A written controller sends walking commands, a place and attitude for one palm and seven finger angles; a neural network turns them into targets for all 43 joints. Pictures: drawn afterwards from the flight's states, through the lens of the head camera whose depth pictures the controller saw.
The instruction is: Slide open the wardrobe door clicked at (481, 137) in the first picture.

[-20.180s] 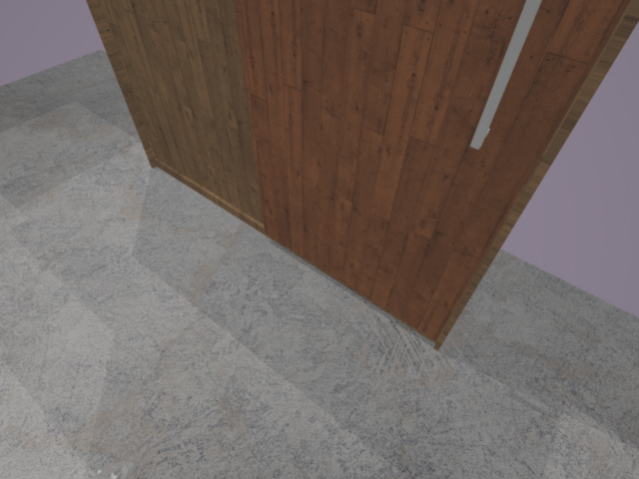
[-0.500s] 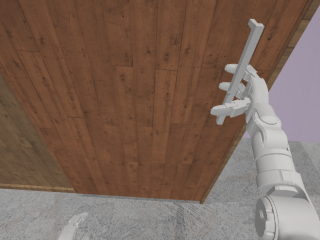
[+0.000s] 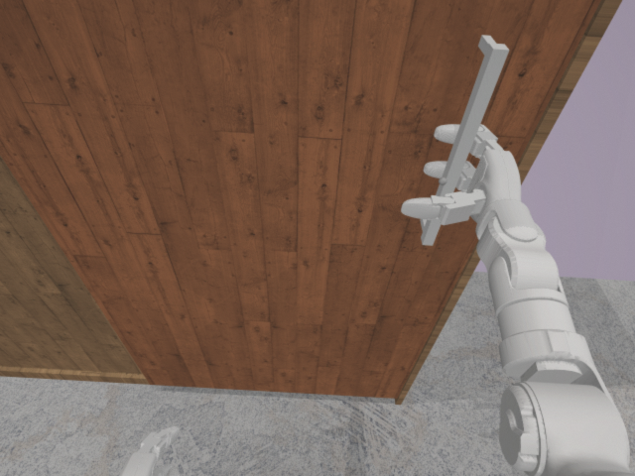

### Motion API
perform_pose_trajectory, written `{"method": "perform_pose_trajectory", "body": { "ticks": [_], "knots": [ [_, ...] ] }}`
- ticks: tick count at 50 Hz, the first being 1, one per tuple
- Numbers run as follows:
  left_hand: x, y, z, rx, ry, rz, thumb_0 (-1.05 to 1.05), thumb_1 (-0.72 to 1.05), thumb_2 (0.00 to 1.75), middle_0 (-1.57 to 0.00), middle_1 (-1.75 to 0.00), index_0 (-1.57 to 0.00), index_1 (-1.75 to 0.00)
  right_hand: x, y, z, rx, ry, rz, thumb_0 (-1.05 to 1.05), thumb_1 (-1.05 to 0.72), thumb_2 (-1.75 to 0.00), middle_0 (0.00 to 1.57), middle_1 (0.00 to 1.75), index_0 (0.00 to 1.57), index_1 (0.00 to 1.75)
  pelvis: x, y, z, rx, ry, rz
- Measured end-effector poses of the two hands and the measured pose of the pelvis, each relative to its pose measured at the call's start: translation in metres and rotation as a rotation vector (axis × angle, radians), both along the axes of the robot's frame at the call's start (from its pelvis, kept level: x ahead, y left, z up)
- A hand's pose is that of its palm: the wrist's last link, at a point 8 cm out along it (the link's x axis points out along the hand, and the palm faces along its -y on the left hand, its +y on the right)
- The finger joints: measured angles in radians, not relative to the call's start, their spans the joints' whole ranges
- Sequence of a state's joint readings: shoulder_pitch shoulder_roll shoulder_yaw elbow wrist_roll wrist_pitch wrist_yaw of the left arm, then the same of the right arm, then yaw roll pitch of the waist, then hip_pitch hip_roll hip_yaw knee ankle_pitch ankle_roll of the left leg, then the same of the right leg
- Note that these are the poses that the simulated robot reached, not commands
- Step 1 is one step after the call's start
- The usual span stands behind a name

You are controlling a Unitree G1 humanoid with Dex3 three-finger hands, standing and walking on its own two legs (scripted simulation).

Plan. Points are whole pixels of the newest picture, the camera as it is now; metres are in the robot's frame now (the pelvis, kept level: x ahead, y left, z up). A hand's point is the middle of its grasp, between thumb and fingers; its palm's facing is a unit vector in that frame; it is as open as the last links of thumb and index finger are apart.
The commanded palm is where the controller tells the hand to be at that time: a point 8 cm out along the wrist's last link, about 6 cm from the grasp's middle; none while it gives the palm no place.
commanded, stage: grip the handle and tug to test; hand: right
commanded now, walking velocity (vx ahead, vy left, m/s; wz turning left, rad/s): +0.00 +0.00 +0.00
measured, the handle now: (452, 157) +0.49 -0.14 +0.19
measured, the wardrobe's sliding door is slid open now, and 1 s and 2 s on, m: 0.00 0.00 0.00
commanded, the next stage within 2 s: tug the door sideways, standing still in 1.22 s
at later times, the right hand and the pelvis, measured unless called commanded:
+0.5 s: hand (441, 180) +0.44 -0.11 +0.19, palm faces -0.01 +1.00 +0.00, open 5.6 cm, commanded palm +0.41 -0.16 +0.19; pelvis +0.01 +0.00 +0.00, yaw +0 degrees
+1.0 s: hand (441, 180) +0.44 -0.11 +0.19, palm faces +0.00 +1.00 +0.00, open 5.3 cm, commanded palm +0.40 -0.15 +0.19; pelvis +0.02 +0.01 +0.00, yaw +0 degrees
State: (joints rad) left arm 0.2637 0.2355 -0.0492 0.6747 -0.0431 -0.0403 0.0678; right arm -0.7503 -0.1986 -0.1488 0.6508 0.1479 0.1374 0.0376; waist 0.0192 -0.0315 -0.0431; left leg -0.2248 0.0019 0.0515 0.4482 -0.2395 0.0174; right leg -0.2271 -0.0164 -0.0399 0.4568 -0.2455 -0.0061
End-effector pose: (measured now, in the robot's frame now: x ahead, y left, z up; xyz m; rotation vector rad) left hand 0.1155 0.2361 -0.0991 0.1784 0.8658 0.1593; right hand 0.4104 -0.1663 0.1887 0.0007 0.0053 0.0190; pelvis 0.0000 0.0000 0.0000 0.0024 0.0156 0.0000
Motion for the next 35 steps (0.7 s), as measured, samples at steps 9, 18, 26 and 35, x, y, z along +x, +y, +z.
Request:
{"method": "perform_pose_trajectory", "body": {
  "ticks": [9,18,26,35],
  "knots": [
    [-0.003,0.001,0.0,0.005,0.006,0.009,0.01,0.91,0.89,-0.21,-0.3,-0.2,-0.3,0.004,0.0,-0.002,0.005,0.002,0.002,-0.01,0.0,-0.52,0.34,1.28,0.35,1.27,0.0,-0.001,0.0,0.0,0.005,0.004],
    [-0.005,0.004,-0.002,0.005,0.02,0.016,0.01,0.91,0.89,-0.21,-0.3,-0.2,-0.3,0.006,0.0,-0.003,-0.004,0.001,-0.007,0.0,-0.41,-0.69,0.39,1.33,0.38,1.33,0.002,0.0,0.0,0.0,0.008,0.005],
    [-0.001,0.006,-0.001,0.001,0.013,0.016,0.01,0.91,0.89,-0.21,-0.3,-0.2,-0.3,0.006,0.0,-0.003,-0.005,0.002,-0.013,0.01,-0.74,-0.83,0.41,1.38,0.41,1.37,0.006,0.002,0.0,0.0,0.008,0.006],
    [0.012,0.007,0.001,-0.002,-0.005,0.006,0.01,0.91,0.89,-0.21,-0.3,-0.2,-0.3,0.005,0.0,-0.003,-0.005,0.0,-0.013,0.01,-0.78,-0.83,0.39,1.4,0.39,1.39,0.011,0.004,0.001,-0.001,0.005,0.005]
  ]
}}
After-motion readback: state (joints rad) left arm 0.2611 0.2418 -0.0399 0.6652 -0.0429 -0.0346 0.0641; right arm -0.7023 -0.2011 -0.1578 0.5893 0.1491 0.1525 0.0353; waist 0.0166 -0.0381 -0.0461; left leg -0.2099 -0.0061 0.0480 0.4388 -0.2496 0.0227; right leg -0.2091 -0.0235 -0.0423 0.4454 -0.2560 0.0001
